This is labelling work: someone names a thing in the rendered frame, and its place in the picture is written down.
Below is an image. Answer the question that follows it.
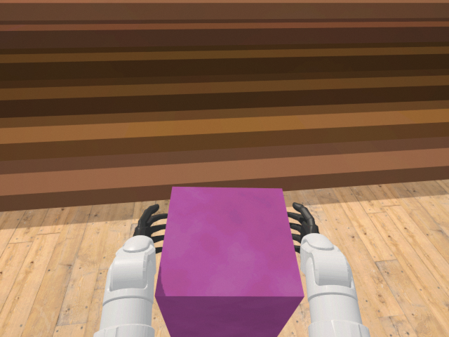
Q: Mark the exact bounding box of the carton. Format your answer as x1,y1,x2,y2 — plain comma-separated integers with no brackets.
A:
155,187,304,337

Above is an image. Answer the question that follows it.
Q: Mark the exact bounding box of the right robot forearm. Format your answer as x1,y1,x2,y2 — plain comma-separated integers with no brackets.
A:
300,233,370,337

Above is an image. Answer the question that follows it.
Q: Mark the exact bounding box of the robot left hand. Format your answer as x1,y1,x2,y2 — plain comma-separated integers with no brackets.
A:
133,204,168,253

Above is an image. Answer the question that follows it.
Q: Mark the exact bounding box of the left robot forearm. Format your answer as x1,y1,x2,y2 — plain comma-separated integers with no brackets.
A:
93,235,156,337

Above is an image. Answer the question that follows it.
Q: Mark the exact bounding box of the robot right hand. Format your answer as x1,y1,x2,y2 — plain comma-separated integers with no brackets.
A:
287,202,320,254

